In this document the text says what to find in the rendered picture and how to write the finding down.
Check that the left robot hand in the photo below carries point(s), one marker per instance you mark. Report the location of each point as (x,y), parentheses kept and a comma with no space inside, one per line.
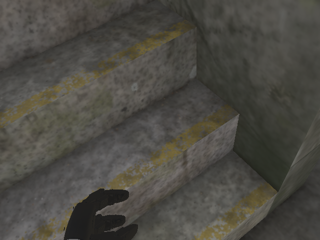
(84,224)

